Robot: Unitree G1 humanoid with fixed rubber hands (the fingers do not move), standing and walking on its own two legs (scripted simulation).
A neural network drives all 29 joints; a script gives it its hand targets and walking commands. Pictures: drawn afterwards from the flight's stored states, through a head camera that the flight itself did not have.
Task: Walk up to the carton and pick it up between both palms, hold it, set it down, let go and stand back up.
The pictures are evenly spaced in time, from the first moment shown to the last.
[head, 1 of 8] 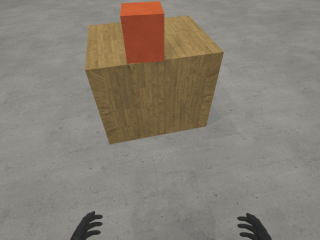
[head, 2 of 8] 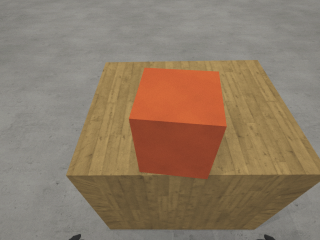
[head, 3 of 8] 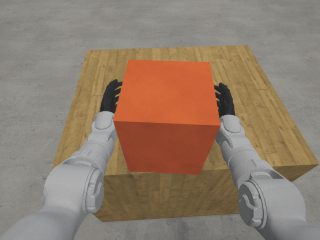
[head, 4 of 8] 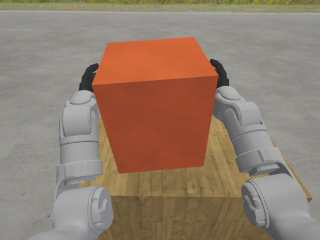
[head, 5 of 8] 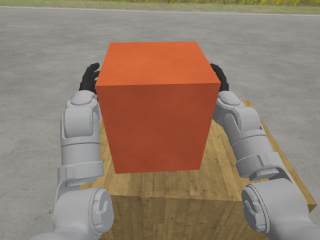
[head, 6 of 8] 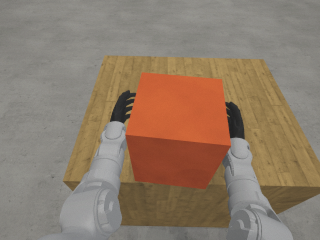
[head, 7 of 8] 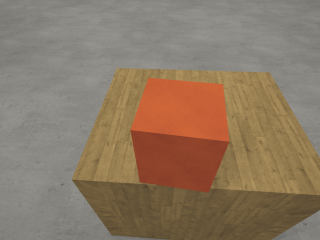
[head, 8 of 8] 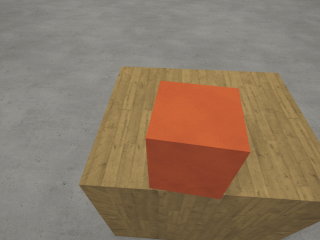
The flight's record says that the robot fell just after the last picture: no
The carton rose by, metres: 0.21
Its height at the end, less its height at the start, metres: +0.00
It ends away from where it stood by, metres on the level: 0.02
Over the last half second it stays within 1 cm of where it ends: yes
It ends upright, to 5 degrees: yes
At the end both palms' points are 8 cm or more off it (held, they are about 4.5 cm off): yes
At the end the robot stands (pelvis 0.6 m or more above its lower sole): yes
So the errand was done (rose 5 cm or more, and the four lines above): yes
